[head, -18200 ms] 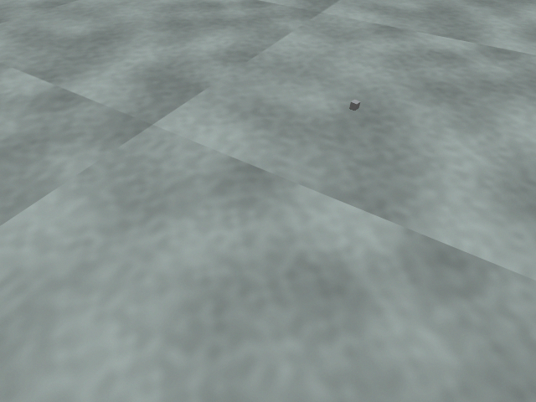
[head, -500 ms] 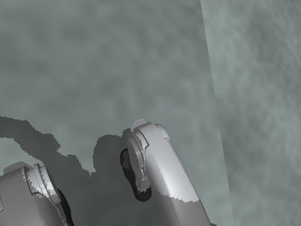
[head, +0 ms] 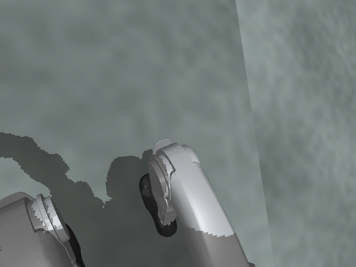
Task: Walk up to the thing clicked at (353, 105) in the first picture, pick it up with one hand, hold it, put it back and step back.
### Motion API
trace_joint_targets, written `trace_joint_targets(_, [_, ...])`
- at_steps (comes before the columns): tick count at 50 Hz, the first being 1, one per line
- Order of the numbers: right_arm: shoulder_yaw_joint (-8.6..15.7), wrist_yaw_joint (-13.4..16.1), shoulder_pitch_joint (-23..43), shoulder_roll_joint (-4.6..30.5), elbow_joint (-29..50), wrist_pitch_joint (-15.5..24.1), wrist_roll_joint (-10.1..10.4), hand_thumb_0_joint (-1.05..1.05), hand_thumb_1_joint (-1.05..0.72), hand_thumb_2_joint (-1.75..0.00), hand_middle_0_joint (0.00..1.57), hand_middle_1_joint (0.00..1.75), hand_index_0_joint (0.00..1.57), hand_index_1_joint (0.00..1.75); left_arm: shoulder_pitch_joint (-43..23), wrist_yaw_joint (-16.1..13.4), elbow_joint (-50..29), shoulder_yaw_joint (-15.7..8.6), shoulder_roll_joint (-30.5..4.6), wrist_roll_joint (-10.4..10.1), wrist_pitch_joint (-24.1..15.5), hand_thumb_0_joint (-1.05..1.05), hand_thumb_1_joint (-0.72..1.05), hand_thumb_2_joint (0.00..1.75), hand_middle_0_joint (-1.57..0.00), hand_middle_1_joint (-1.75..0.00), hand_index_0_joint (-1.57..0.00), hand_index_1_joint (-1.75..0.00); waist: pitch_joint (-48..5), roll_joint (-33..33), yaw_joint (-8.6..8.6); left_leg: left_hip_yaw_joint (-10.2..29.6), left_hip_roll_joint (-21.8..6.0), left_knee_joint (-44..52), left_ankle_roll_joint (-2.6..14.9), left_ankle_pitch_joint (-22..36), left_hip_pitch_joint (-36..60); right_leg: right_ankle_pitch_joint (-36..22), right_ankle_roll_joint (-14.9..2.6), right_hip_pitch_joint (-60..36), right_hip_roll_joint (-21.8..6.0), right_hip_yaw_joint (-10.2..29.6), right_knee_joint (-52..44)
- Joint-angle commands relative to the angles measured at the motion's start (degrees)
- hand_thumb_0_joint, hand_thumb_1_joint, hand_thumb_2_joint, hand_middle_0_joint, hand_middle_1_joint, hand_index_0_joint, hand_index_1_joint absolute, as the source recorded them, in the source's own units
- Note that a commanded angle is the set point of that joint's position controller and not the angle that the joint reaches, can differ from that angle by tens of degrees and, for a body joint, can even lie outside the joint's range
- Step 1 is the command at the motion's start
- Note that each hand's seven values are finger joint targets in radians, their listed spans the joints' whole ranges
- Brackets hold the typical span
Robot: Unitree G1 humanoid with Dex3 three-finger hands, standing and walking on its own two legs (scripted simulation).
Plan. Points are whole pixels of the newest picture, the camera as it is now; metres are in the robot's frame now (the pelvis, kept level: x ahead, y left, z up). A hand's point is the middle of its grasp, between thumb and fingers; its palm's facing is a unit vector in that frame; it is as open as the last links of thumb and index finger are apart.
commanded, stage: approach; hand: left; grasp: from above
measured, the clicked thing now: out of the picture +0.49 +0.31 -0.32
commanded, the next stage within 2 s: rest palm in 0.56 s
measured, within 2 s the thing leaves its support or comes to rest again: neither
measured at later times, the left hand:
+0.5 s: hand out of the picture +0.49 +0.30 -0.20, palm faces -0.12 -0.40 -0.91, open 13.8 cm
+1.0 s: hand out of the picture +0.48 +0.29 -0.24, palm faces -0.09 -0.44 -0.90, open 13.5 cm
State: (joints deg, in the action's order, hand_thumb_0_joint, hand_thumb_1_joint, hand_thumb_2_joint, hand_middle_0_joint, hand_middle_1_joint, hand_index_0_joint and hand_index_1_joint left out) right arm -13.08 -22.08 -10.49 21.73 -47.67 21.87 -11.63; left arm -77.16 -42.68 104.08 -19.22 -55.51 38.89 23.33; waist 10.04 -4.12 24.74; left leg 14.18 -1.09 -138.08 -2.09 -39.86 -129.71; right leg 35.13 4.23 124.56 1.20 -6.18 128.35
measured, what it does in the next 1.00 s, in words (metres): stands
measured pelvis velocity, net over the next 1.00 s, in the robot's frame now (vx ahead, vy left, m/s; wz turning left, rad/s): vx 0.00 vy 0.00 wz -0.01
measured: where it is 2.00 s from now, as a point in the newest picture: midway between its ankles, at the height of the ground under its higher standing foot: (121, 240)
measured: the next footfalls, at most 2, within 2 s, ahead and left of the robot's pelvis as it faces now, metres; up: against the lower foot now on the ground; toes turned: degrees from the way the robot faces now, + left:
none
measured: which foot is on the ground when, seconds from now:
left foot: down 0.00-1.00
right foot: down 0.00-1.00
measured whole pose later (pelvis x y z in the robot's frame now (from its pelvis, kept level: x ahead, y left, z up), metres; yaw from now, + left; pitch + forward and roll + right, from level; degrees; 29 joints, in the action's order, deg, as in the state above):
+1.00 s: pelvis +0.00 +0.00 -0.01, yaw +0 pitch +28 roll -14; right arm -16.5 -22.7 -8.1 23.8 -44.4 22.9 -14.2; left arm -79.8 -48.8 108.1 -18.2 -57.2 36.9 20.8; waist 14.9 -7.1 28.8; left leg 16.2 -0.3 -140.1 -2.5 -40.5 -128.5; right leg 35.7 4.4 122.5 1.0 -7.7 129.4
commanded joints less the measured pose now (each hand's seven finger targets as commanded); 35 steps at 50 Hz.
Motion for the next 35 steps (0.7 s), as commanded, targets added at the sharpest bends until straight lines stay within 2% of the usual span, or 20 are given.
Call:
trace_joint_targets(1, [4.11,0.19,-16.42,19.3,-4.41,-0.44,-0.07,0.0,-0.9,-0.9,0.2,0.3,0.2,0.3,-19.96,-2.94,-6.2,4.16,-5.38,1.47,-0.49,0.0,-0.38,0.85,-0.23,-0.9,-0.23,-0.91,-36.49,29.49,6.92,-5.03,-1.38,14.95,1.38,8.71,30.02,-12.31,-4.57,-20.16,1.34,-8.02,-11.5])
trace_joint_targets(4, [4.25,0.13,-15.59,19.54,-4.53,-0.51,-0.6,0.0,-0.9,-0.89,0.2,0.3,0.2,0.3,-21.74,-3.73,-6.61,3.97,-5.81,1.0,-0.03,0.0,-0.43,0.89,-0.2,-0.93,-0.19,-0.94,-35.34,29.02,7.61,-4.92,-1.07,14.79,1.57,7.79,30.13,-11.6,-4.34,-19.78,0.98,-8.27,-11.67])
trace_joint_targets(7, [3.59,0.27,-14.94,19.95,-4.15,-0.87,-0.77,0.0,-0.91,-0.9,0.2,0.3,0.2,0.3,-22.42,-4.41,-6.43,2.63,-9.91,1.65,0.77,0.0,-0.47,0.91,-0.18,-0.95,-0.17,-0.96,-35.99,29.38,7.41,-6.06,-0.77,14.59,1.99,8.04,28.67,-12.08,-3.82,-22.72,0.99,-7.67,-12.31])
trace_joint_targets(10, [3.06,-0.16,-15.83,20.07,-3.15,-1.59,-0.51,0.0,-0.9,-0.9,0.2,0.3,0.2,0.3,-22.46,-5.01,-6.74,0.99,-13.1,2.7,1.94,0.0,-0.49,0.93,-0.16,-0.96,-0.14,-0.98,-38.39,29.88,6.18,-6.38,-1.28,14.38,1.89,9.78,28.91,-13.74,-3.77,-24.35,1.08,-7.32,-12.17])
trace_joint_targets(11, [3.26,-0.05,-14.39,20.62,-2.8,-1.62,-0.54,0.0,-0.9,-0.9,0.2,0.3,0.2,0.3,-23.07,-5.06,-7.02,0.9,-14.18,3.01,2.53,0.0,-0.5,0.93,-0.16,-0.96,-0.14,-0.97,-37.68,29.78,6.08,-6.45,-1.29,14.21,2.02,10.35,28.73,-14.57,-3.35,-24.61,0.69,-7.43,-11.94])
trace_joint_targets(12, [2.62,-0.34,-15.73,20.41,-2.38,-1.97,-0.24,0.0,-0.9,-0.9,0.2,0.3,0.2,0.3,-22.04,-5.34,-5.8,0.63,-14.96,4.08,3.0,0.0,-0.51,0.94,-0.15,-0.96,-0.13,-0.98,-39.15,29.6,5.74,-6.62,-1.52,13.85,1.98,11.19,28.16,-15.31,-3.38,-25.79,1.24,-7.38,-12.01])
trace_joint_targets(13, [3.12,-0.24,-14.32,20.8,-1.39,-2.02,-0.01,0.0,-0.9,-0.9,0.2,0.3,0.2,0.3,-21.32,-5.21,-6.01,0.78,-15.18,4.0,3.49,0.0,-0.49,0.92,-0.17,-0.94,-0.15,-0.96,-38.71,28.81,5.65,-6.58,-1.37,13.74,2.19,10.95,27.7,-15.21,-3.16,-25.78,1.12,-7.34,-12.19])
trace_joint_targets(14, [3.24,-0.33,-14.27,20.39,-0.59,-2.15,0.16,0.0,-0.9,-0.9,0.2,0.3,0.2,0.3,-20.53,-4.84,-6.37,1.22,-14.12,3.72,3.6,0.0,-0.51,0.94,-0.15,-0.95,-0.13,-0.97,-38.2,29.02,5.49,-7.05,-1.37,13.74,2.31,11.41,26.62,-15.59,-3.11,-27.09,1.24,-7.13,-12.16])
trace_joint_targets(16, [3.26,-0.62,-15.65,19.71,-1.27,-2.58,0.7,0.0,-0.9,-0.9,0.2,0.3,0.2,0.3,-17.22,-4.3,-5.49,0.96,-14.41,3.7,4.11,0.0,-0.51,0.94,-0.15,-0.96,-0.13,-0.98,-38.77,27.45,4.46,-7.05,-1.34,13.64,2.45,11.19,24.87,-14.99,-3.02,-27.9,1.78,-7.16,-12.64])
trace_joint_targets(18, [3.59,-0.93,-15.93,18.94,-0.27,-2.94,1.2,0.0,-0.9,-0.9,0.2,0.3,0.2,0.3,-14.48,-3.37,-5.87,1.25,-11.95,2.4,4.7,0.0,-0.49,0.93,-0.14,-0.97,-0.13,-0.98,-38.94,27.25,3.77,-6.94,-1.49,13.62,2.42,12.44,25.06,-15.55,-3.21,-26.99,1.95,-7.28,-12.49])
trace_joint_targets(19, [3.59,-1.05,-16.72,18.83,-0.92,-3.15,1.3,0.0,-0.9,-0.9,0.2,0.3,0.2,0.3,-14.18,-3.09,-6.17,1.12,-11.86,1.71,4.61,0.0,-0.49,0.92,-0.14,-0.98,-0.13,-0.99,-39.69,27.38,3.39,-6.89,-1.63,14.14,2.32,12.17,24.91,-15.2,-3.31,-27.62,2.21,-7.36,-12.41])
trace_joint_targets(22, [4.43,-1.12,-17.01,18.79,0.67,-3.33,1.87,0.0,-0.9,-0.89,0.2,0.3,0.2,0.3,-13.36,-1.56,-7.58,1.89,-8.01,-0.58,4.21,0.0,-0.47,0.91,-0.14,-0.98,-0.14,-0.98,-39.3,26.77,3.75,-6.73,-1.72,14.37,2.29,11.85,24.29,-14.5,-3.69,-26.32,2.67,-7.37,-12.31])
trace_joint_targets(23, [3.73,-1.14,-17.38,17.49,-0.3,-3.43,1.92,0.0,-0.9,-0.9,0.2,0.3,0.2,0.3,-13.26,-1.02,-7.9,2.24,-7.41,-1.22,3.91,0.0,-0.46,0.9,-0.15,-0.97,-0.15,-0.97,-38.7,25.73,4.06,-6.69,-1.57,14.1,2.36,11.06,23.09,-13.69,-3.6,-25.8,2.63,-7.24,-12.34])
trace_joint_targets(24, [4.06,-0.98,-17.77,17.79,-0.48,-3.36,1.99,0.0,-0.9,-0.89,0.2,0.3,0.2,0.3,-13.61,-0.67,-7.67,2.73,-6.59,-1.45,3.48,0.0,-0.45,0.9,-0.15,-0.97,-0.15,-0.97,-38.96,25.72,4.28,-6.86,-1.53,14.02,2.34,10.25,22.72,-12.79,-3.78,-25.67,2.94,-6.91,-12.46])
trace_joint_targets(27, [3.97,-0.34,-17.12,17.46,-1.69,-2.9,1.66,0.0,-0.9,-0.89,0.2,0.3,0.2,0.3,-14.71,-0.4,-8.2,3.49,-6.21,-0.89,1.41,0.0,-0.43,0.9,-0.17,-0.95,-0.17,-0.95,-37.26,25.59,4.42,-6.15,-1.36,14.42,2.31,7.88,22.89,-10.28,-4.31,-23.34,2.71,-6.87,-12.54])
trace_joint_targets(30, [4.3,0.3,-15.11,18.04,-2.37,-2.2,0.46,0.0,-0.9,-0.89,0.2,0.3,0.2,0.3,-16.05,-0.5,-8.78,4.54,-5.44,0.35,-0.34,0.0,-0.41,0.88,-0.17,-0.96,-0.18,-0.96,-35.35,26.56,5.71,-5.62,-1.16,15.05,1.99,5.99,25.41,-8.44,-4.79,-20.16,2.13,-7.85,-11.74])
trace_joint_targets(31, [4.48,0.63,-15.26,19.03,-2.52,-1.84,0.46,0.0,-0.9,-0.89,0.2,0.3,0.2,0.3,-16.36,-1.23,-7.63,4.12,-6.84,1.21,-0.97,0.0,-0.4,0.87,-0.17,-0.96,-0.18,-0.95,-35.54,27.0,5.85,-5.53,-1.18,15.08,2.0,5.1,25.81,-7.77,-4.87,-20.26,2.4,-7.66,-12.1])
trace_joint_targets(33, [4.39,0.86,-14.97,19.58,-2.9,-1.38,0.05,0.0,-0.9,-0.9,0.2,0.3,0.2,0.3,-17.26,-2.76,-7.02,4.1,-7.16,2.5,-1.83,0.0,-0.44,0.89,-0.17,-0.95,-0.17,-0.95,-35.57,28.46,6.12,-5.41,-1.29,15.49,1.74,4.52,27.7,-7.97,-5.15,-19.44,1.99,-7.79,-11.91])
trace_joint_targets(34, [4.27,0.9,-14.36,19.34,-3.22,-1.11,-0.48,0.0,-0.9,-0.9,0.2,0.3,0.2,0.3,-17.4,-3.09,-7.07,4.21,-6.69,2.35,-2.3,0.0,-0.46,0.92,-0.16,-0.96,-0.16,-0.97,-35.28,28.16,6.93,-5.34,-1.17,15.41,1.67,4.99,28.04,-8.67,-4.87,-19.63,1.83,-8.25,-11.56])
trace_joint_targets(35, [3.95,0.96,-15.26,19.55,-3.35,-0.77,-0.51,0.0,-0.9,-0.9,0.2,0.3,0.2,0.3,-17.67,-3.62,-5.94,3.9,-6.91,2.74,-2.56,0.0,-0.5,0.95,-0.15,-0.92,-0.12,-0.95,-35.78,28.15,6.97,-5.36,-1.27,15.11,1.64,5.4,27.98,-9.16,-4.91,-19.71,1.9,-8.15,-11.76])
